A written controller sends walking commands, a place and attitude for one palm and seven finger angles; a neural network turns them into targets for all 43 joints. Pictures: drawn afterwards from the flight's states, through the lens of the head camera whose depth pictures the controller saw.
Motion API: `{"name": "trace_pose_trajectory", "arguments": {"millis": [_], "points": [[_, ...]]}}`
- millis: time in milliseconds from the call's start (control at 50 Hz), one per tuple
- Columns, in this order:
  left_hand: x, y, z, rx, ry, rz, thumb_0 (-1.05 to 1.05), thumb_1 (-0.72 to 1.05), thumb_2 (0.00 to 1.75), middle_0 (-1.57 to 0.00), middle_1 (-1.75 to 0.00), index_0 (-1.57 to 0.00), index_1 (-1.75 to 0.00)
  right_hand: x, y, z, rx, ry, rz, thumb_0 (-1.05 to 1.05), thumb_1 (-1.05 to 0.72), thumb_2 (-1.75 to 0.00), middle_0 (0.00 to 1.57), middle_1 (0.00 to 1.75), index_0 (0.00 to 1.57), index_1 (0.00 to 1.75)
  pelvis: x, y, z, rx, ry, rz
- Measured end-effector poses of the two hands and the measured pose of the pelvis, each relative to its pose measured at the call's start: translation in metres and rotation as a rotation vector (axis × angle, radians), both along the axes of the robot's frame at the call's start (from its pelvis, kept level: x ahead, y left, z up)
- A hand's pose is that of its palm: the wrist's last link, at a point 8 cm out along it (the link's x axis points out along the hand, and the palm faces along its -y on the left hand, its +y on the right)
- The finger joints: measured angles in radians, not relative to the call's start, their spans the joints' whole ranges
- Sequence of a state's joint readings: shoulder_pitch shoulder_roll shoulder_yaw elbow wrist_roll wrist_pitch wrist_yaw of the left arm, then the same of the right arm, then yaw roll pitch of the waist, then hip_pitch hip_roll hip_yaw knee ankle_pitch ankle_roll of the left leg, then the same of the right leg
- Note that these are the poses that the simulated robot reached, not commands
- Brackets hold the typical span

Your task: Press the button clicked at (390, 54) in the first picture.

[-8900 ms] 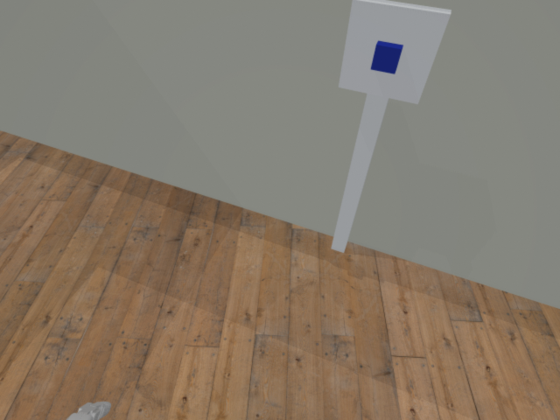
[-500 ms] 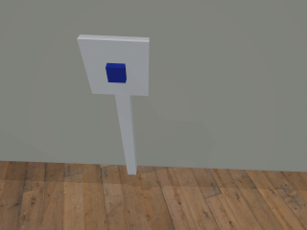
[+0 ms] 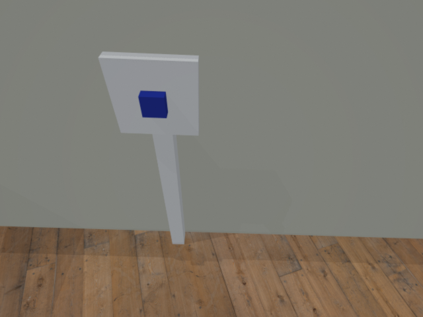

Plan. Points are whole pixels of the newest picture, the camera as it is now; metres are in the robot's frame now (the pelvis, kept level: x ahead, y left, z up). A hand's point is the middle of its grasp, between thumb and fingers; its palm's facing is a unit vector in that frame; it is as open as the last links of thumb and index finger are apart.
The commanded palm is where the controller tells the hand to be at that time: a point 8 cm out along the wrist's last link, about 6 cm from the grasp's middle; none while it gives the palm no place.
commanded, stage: shuffle to correct the standing spot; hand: left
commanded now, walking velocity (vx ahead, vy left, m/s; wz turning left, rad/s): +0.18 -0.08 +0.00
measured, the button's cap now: (154, 103) +0.56 +0.18 +0.10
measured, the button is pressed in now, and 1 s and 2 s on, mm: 0 0 0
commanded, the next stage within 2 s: come to a stop and stand still in 0.26 s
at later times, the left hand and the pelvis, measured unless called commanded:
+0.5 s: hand out of the picture +0.00 +0.13 -0.19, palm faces +0.10 -0.99 -0.13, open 7.4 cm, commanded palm none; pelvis +0.08 -0.01 -0.02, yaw +1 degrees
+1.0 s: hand out of the picture +0.13 +0.15 -0.17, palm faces +0.05 -0.97 -0.22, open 7.3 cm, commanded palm none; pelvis +0.08 -0.03 +0.00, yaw +1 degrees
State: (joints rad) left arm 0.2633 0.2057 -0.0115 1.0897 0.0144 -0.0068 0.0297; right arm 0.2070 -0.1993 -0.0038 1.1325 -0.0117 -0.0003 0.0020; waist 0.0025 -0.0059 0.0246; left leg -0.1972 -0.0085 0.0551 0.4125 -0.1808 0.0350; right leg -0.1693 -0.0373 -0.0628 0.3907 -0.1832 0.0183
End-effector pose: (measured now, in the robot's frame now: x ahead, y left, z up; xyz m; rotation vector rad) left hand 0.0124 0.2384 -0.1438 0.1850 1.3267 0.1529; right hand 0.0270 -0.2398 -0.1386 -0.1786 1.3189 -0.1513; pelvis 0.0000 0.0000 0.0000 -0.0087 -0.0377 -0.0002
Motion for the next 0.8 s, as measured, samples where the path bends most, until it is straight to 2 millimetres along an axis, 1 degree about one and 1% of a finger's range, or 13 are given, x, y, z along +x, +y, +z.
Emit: {"name": "trace_pose_trajectory", "arguments": {"millis": [140, 220, 300, 360, 400, 480, 520, 540, 600, 720, 800], "points": [[-0.014, -0.010, -0.006, -0.026, 0.064, 0.020, 0.00, 0.91, 0.90, -0.20, -0.30, -0.19, -0.30, -0.014, 0.007, -0.006, 0.019, 0.057, -0.029, 0.00, -0.91, -0.90, 0.20, 0.30, 0.20, 0.29, 0.014, -0.002, -0.003, 0.003, 0.008, -0.006], [-0.023, -0.021, -0.009, -0.047, 0.111, 0.040, 0.00, 0.91, 0.90, -0.20, -0.30, -0.19, -0.30, -0.020, 0.011, -0.011, 0.036, 0.095, -0.052, 0.00, -0.91, -0.90, 0.20, 0.30, 0.20, 0.29, 0.028, -0.005, -0.006, 0.006, 0.011, -0.009], [-0.027, -0.035, -0.010, -0.063, 0.157, 0.060, 0.00, 0.91, 0.90, -0.20, -0.30, -0.19, -0.30, -0.020, 0.012, -0.015, 0.051, 0.126, -0.073, 0.00, -0.91, -0.90, 0.20, 0.30, 0.20, 0.29, 0.043, -0.011, -0.008, 0.003, 0.019, -0.013], [-0.026, -0.044, -0.012, -0.073, 0.178, 0.081, 0.00, 0.91, 0.90, -0.20, -0.30, -0.19, -0.30, -0.013, 0.012, -0.018, 0.053, 0.142, -0.075, 0.00, -0.91, -0.90, 0.20, 0.30, 0.20, 0.29, 0.055, -0.014, -0.012, -0.009, 0.025, -0.008], [-0.025, -0.048, -0.015, -0.082, 0.185, 0.103, 0.00, 0.91, 0.90, -0.20, -0.30, -0.19, -0.30, -0.004, 0.012, -0.020, 0.048, 0.150, -0.064, 0.00, -0.91, -0.90, 0.20, 0.30, 0.20, 0.29, 0.063, -0.014, -0.014, -0.021, 0.029, 0.004], [-0.021, -0.053, -0.022, -0.103, 0.216, 0.138, 0.00, 0.90, 0.90, -0.20, -0.30, -0.19, -0.30, 0.029, 0.015, -0.019, 0.023, 0.131, -0.037, 0.00, -0.91, -0.90, 0.20, 0.30, 0.20, 0.29, 0.079, -0.009, -0.017, -0.030, 0.026, 0.016], [-0.014, -0.054, -0.022, -0.111, 0.236, 0.136, 0.00, 0.91, 0.90, -0.20, -0.30, -0.19, -0.30, 0.047, 0.019, -0.015, 0.012, 0.094, -0.036, 0.00, -0.91, -0.90, 0.20, 0.30, 0.20, 0.29, 0.086, -0.006, -0.015, -0.018, 0.022, 0.008], [-0.009, -0.053, -0.021, -0.112, 0.238, 0.132, 0.00, 0.91, 0.90, -0.20, -0.30, -0.19, -0.30, 0.053, 0.020, -0.014, 0.000, 0.084, -0.035, 0.01, -0.92, -0.90, 0.20, 0.30, 0.20, 0.29, 0.089, -0.004, -0.014, -0.015, 0.018, 0.005], [0.015, -0.050, -0.018, -0.103, 0.215, 0.108, 0.00, 0.91, 0.90, -0.20, -0.30, -0.19, -0.30, 0.063, 0.018, -0.011, -0.007, 0.063, -0.045, 0.01, -0.93, -0.90, 0.20, 0.30, 0.20, 0.29, 0.093, -0.003, -0.010, -0.008, 0.009, -0.004], [0.070, -0.040, -0.016, -0.048, 0.073, 0.073, 0.00, 0.91, 0.90, -0.20, -0.30, -0.19, -0.30, 0.064, 0.012, -0.018, 0.020, 0.074, -0.063, 0.01, -0.92, -0.90, 0.20, 0.30, 0.20, 0.29, 0.096, -0.014, -0.011, 0.007, -0.002, 0.003], [0.095, -0.034, -0.007, -0.005, 0.005, 0.051, 0.01, 0.92, 0.90, -0.20, -0.30, -0.19, -0.30, 0.063, 0.005, -0.019, 0.034, 0.084, -0.073, 0.01, -0.93, -0.90, 0.20, 0.30, 0.20, 0.29, 0.095, -0.022, -0.008, 0.005, 0.008, 0.004]]}}
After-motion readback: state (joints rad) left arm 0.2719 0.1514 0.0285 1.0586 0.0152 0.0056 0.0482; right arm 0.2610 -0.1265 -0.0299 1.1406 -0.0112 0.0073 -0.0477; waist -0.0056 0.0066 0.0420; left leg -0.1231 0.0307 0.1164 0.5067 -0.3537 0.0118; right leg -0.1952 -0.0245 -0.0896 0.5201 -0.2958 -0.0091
